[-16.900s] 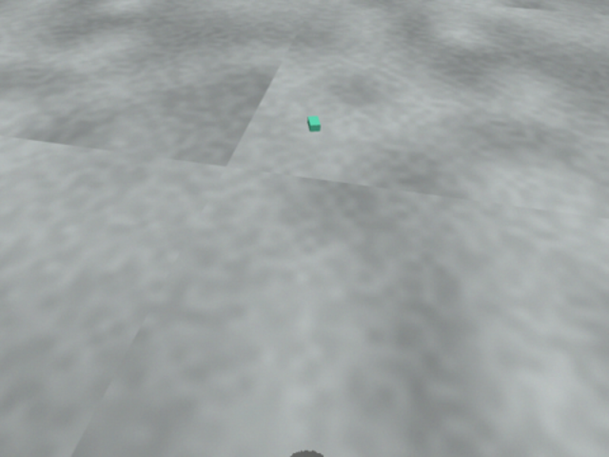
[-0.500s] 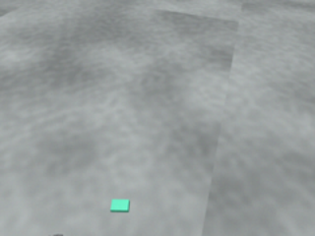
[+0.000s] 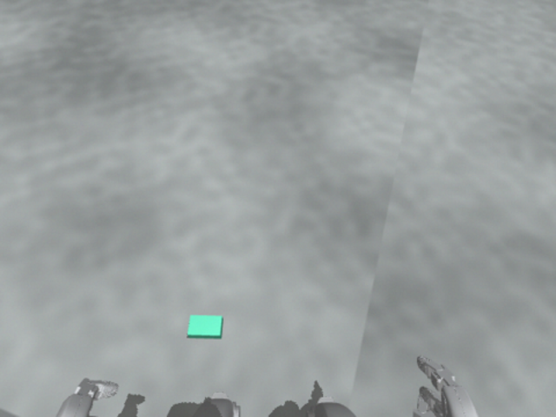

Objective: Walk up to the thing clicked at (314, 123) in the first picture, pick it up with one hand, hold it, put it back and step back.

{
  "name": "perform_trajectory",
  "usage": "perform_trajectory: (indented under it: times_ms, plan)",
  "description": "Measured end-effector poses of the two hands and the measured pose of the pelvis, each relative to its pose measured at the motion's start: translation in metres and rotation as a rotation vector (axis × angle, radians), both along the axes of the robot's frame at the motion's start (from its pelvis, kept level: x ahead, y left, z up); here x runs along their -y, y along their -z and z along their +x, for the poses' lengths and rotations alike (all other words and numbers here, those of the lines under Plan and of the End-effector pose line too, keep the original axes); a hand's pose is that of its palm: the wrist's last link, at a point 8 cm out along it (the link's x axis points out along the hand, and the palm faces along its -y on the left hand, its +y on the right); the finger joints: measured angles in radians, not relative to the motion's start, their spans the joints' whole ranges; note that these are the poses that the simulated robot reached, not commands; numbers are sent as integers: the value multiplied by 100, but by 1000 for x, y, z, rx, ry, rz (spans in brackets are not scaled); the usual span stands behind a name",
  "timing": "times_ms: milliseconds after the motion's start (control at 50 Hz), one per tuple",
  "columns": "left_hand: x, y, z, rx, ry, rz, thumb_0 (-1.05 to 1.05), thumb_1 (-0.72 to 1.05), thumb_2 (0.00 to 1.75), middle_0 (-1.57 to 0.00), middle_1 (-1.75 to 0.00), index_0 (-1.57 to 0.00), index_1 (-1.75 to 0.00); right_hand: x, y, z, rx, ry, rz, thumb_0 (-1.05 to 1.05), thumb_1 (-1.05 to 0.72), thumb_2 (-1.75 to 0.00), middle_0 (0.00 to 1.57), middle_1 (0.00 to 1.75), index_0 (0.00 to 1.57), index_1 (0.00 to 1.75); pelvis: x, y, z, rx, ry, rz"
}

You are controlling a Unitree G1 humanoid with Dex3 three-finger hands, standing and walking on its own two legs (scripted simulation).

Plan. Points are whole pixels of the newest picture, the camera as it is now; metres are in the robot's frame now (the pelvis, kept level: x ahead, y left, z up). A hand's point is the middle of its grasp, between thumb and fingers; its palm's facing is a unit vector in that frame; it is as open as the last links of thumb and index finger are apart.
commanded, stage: rise first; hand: left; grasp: from above
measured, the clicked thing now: (205, 326) +0.43 +0.20 -0.68
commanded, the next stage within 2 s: none
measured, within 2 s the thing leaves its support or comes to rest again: neither
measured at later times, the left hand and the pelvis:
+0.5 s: hand (144, 389) +0.22 +0.26 -0.33, palm faces -0.46 -0.51 -0.73, open 13.9 cm; pelvis -0.05 -0.01 -0.18, yaw -1 degrees
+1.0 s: hand (164, 353) +0.31 +0.27 -0.47, palm faces -0.50 -0.13 -0.86, open 13.9 cm; pelvis -0.09 +0.00 -0.31, yaw -5 degrees
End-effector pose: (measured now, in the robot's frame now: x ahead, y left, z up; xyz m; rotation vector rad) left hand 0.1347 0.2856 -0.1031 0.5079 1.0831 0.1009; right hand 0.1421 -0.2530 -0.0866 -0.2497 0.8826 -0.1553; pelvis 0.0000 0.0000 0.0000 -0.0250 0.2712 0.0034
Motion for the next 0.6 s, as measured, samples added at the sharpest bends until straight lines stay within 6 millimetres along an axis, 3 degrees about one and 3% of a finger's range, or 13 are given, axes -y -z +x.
perform_trajectory:
  times_ms: [100,180,320,460,600]
  plan:
    - [0,15,-2,-8,51,36,0,-51,96,-15,-98,-14,-100,-7,13,17,50,-32,0,1,-92,-90,20,30,20,30,-1,19,-3,-47,-3,-8]
    - [-4,38,5,-16,115,81,0,-53,96,-14,-100,-13,-102,-9,32,26,83,-71,-2,1,-92,-90,20,30,20,30,-1,40,-8,-100,-5,-9]
    - [-3,98,41,41,300,192,0,-53,96,-12,-103,-11,-104,-2,94,29,86,-112,-11,1,-90,-90,21,30,20,30,2,99,-23,-207,-1,-8]
    - [1,159,81,117,473,305,0,-51,96,-13,-103,-12,-103,11,174,7,-9,-102,-8,1,-91,-90,20,30,20,30,5,161,-41,-291,10,-12]
    - [2,213,115,167,630,414,0,-49,95,-15,-100,-15,-101,19,251,-41,-148,-80,3,1,-92,-91,20,30,20,30,7,218,-63,-332,22,-18]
